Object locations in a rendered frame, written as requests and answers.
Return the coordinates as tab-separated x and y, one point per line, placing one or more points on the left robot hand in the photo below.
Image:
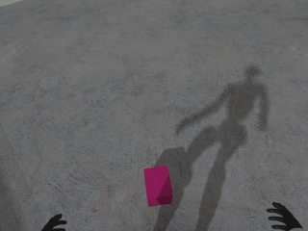
54	221

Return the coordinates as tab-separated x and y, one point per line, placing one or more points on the carton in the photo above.
158	186

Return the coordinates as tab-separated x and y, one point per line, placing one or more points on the right robot hand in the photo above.
287	218

